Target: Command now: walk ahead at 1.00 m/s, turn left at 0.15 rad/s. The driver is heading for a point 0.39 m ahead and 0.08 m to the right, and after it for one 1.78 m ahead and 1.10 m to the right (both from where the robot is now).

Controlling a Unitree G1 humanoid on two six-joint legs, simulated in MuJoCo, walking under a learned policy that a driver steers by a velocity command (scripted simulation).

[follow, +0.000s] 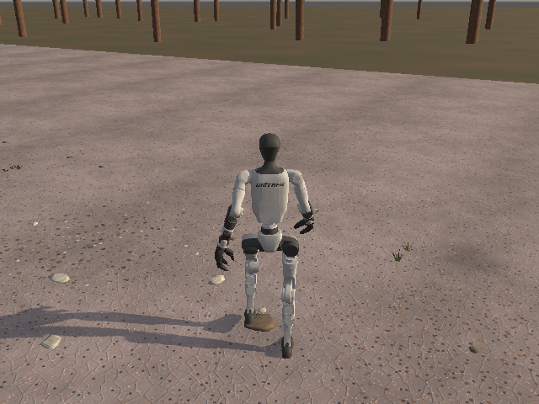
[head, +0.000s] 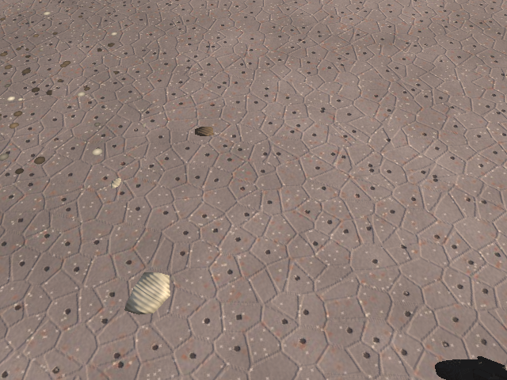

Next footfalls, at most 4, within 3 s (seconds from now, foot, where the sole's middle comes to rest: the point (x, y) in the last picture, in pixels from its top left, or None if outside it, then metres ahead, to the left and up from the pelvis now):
0.16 left None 0.37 0.09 -0.78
0.58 right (322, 331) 0.65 -0.10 -0.78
1.00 left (270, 282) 0.79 0.05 -0.78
1.46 right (309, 373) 0.53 -0.07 -0.78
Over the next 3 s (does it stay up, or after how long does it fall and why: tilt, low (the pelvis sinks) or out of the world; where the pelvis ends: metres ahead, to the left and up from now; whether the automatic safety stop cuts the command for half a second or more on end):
stays up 0.67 0.01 0.00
